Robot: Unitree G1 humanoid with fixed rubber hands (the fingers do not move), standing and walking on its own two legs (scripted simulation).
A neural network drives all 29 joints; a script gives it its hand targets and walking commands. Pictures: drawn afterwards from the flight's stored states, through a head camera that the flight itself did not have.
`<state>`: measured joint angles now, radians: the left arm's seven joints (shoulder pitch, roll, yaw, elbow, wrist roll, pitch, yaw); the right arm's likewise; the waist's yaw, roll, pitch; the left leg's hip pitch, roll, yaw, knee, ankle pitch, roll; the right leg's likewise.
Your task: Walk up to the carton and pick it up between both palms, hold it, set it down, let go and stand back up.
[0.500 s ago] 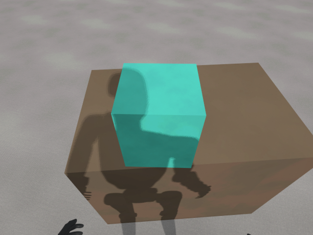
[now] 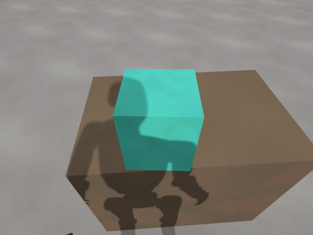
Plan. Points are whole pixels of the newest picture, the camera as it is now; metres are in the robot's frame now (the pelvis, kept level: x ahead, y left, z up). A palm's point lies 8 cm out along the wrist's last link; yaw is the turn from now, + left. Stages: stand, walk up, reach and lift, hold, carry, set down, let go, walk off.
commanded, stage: stand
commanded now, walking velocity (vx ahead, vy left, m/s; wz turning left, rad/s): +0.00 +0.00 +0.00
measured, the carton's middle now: (158, 121) +0.45 +0.03 +0.04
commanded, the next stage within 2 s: none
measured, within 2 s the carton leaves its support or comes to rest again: neither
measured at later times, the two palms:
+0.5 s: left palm out of the picture +0.06 +0.27 -0.11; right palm out of the picture +0.06 -0.25 -0.13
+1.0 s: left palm out of the picture +0.04 +0.28 -0.12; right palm out of the picture +0.05 -0.25 -0.13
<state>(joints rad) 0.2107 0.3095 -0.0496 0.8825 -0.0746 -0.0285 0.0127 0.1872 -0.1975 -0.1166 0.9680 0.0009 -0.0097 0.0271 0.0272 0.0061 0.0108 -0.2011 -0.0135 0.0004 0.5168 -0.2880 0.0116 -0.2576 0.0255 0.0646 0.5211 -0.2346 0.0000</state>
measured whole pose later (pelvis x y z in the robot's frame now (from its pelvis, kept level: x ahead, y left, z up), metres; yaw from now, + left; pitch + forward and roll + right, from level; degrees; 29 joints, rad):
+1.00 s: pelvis -0.02 +0.00 +0.00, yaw +0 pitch -4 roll +0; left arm 0.21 0.31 -0.05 1.01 -0.07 -0.04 0.02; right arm 0.19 -0.20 -0.12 1.06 0.00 -0.01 0.03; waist 0.03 0.01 0.01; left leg -0.19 -0.01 0.00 0.52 -0.27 0.01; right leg -0.24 0.03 0.06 0.52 -0.21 0.00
